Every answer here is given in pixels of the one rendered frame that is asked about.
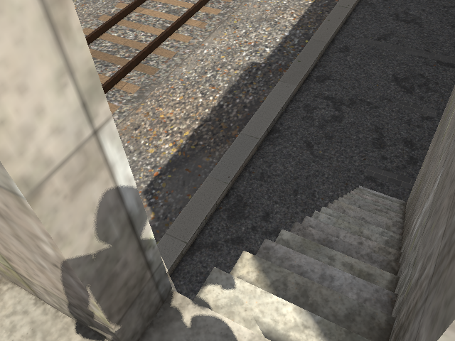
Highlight stairs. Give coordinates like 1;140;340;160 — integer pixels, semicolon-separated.
193;186;407;341

